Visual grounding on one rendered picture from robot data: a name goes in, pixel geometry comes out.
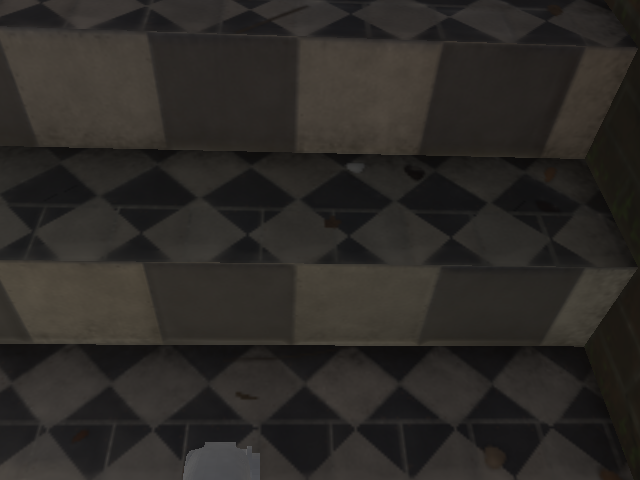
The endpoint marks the left robot shin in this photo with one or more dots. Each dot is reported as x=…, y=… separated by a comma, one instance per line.
x=187, y=459

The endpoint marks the robot left thigh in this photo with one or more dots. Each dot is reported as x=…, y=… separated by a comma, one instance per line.
x=223, y=461

